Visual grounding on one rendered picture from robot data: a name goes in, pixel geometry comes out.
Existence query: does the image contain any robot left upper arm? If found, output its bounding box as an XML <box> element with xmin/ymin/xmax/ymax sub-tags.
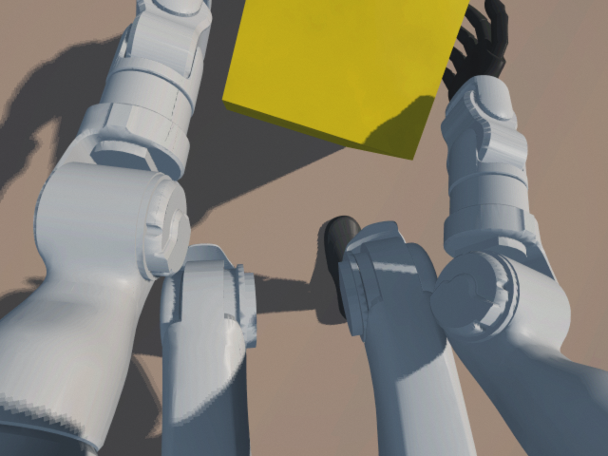
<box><xmin>0</xmin><ymin>161</ymin><xmax>191</xmax><ymax>456</ymax></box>

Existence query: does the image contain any robot right upper arm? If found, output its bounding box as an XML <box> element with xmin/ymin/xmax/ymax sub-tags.
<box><xmin>429</xmin><ymin>250</ymin><xmax>608</xmax><ymax>456</ymax></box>

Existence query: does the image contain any robot left thigh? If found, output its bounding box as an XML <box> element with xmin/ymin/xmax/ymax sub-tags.
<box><xmin>161</xmin><ymin>259</ymin><xmax>257</xmax><ymax>456</ymax></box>

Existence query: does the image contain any robot right foot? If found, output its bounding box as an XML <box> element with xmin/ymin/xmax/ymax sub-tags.
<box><xmin>324</xmin><ymin>216</ymin><xmax>361</xmax><ymax>319</ymax></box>

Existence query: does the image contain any robot right forearm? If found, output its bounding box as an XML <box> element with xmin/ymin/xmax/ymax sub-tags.
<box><xmin>441</xmin><ymin>75</ymin><xmax>559</xmax><ymax>284</ymax></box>

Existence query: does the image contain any robot right hand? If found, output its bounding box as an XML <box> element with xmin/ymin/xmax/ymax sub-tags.
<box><xmin>442</xmin><ymin>0</ymin><xmax>508</xmax><ymax>101</ymax></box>

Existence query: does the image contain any robot left forearm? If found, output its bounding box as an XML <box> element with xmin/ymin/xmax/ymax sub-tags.
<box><xmin>33</xmin><ymin>0</ymin><xmax>212</xmax><ymax>257</ymax></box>

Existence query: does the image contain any carton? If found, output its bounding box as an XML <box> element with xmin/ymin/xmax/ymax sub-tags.
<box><xmin>222</xmin><ymin>0</ymin><xmax>470</xmax><ymax>161</ymax></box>

